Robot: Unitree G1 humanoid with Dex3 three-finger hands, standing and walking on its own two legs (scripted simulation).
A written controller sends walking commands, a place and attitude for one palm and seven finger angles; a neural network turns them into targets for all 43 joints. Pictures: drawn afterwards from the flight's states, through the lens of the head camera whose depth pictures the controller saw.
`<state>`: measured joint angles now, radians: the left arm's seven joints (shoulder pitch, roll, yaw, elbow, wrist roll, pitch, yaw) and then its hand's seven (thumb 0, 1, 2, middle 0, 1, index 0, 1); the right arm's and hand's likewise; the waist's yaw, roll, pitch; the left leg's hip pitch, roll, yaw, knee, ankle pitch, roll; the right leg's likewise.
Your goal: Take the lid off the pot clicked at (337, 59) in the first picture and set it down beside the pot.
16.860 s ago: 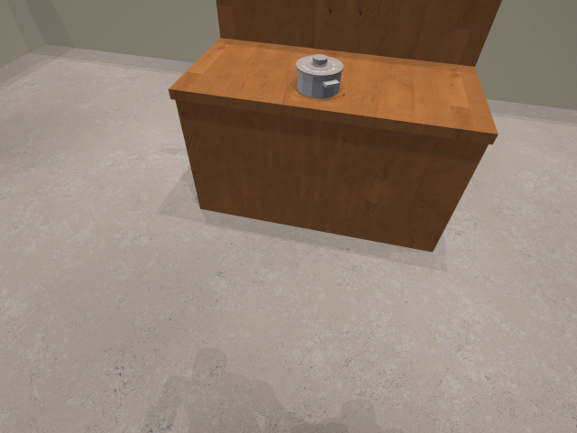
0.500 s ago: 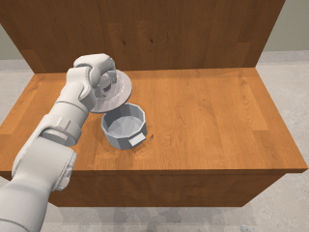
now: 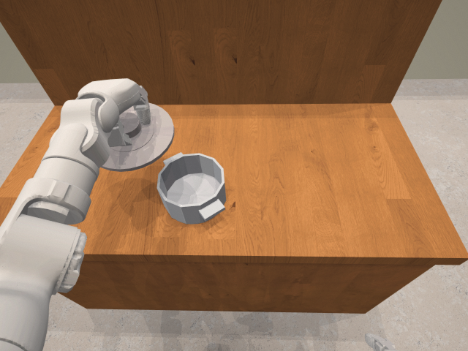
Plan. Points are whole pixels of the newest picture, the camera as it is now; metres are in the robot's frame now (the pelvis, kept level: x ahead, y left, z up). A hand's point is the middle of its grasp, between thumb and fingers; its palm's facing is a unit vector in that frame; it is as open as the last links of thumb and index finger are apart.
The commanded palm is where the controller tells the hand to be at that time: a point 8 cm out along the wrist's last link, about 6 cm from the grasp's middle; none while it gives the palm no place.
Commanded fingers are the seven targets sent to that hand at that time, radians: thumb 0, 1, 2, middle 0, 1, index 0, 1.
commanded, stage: move the lid sideways beside the pot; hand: left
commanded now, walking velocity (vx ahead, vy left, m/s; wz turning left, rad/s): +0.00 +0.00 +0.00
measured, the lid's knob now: (126, 125) +0.49 +0.20 +0.12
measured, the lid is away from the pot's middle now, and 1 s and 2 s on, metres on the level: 0.10 0.21 0.23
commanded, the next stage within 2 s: lower the lid onto the table in 1.22 s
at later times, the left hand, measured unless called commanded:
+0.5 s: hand (89, 132) +0.45 +0.25 +0.14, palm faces -0.35 -0.05 -0.94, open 7.9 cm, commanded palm +0.46 +0.26 +0.21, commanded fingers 0.00 0.58 0.99 -0.75 -1.10 -0.82 -1.11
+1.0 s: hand (54, 134) +0.45 +0.31 +0.14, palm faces -0.36 -0.07 -0.93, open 7.9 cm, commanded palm +0.47 +0.32 +0.21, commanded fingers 0.00 0.58 0.99 -0.75 -1.10 -0.82 -1.11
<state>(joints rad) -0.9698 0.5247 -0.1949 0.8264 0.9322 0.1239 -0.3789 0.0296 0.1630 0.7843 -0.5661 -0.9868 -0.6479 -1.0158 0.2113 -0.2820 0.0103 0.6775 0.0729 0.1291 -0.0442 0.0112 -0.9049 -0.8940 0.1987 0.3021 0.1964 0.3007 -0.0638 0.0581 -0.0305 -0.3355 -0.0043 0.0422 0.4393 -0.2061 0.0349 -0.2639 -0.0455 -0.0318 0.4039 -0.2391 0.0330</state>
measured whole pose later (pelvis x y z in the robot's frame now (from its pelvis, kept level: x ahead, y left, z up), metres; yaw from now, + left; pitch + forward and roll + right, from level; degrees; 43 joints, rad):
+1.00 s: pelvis +0.00 +0.01 +0.00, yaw +0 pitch +8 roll -2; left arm -0.98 0.77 -0.06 0.93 0.95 -0.09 -0.44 0.03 0.17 0.78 -0.56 -0.99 -0.65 -1.02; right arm 0.25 -0.30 0.01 0.70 0.09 0.16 -0.07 0.01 -0.90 -0.89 0.20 0.30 0.20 0.30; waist -0.07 0.03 -0.01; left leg -0.40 0.00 0.03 0.48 -0.22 0.05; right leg -0.29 -0.04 -0.04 0.37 -0.21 0.04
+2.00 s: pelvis +0.00 +0.02 -0.01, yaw -1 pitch +11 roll -2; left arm -0.97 0.80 -0.03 1.04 0.98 -0.16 -0.41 0.03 0.17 0.78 -0.56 -0.99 -0.64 -1.02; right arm 0.29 -0.30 0.00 0.73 0.09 0.16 -0.08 0.01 -0.90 -0.89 0.20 0.30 0.20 0.30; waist -0.10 0.01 -0.02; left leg -0.48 0.01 0.05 0.53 -0.24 0.06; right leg -0.38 -0.04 -0.02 0.41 -0.22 0.05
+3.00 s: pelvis -0.01 +0.02 -0.02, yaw -2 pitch +14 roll -3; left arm -0.90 0.80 -0.01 1.08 1.00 -0.23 -0.33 0.03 0.17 0.78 -0.55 -0.98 -0.64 -1.02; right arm 0.31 -0.30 0.01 0.74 0.09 0.15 -0.11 0.01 -0.90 -0.89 0.20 0.30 0.20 0.30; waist -0.12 0.01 -0.05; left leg -0.62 0.02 0.05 0.66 -0.29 0.06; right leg -0.52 -0.02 -0.02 0.54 -0.27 0.04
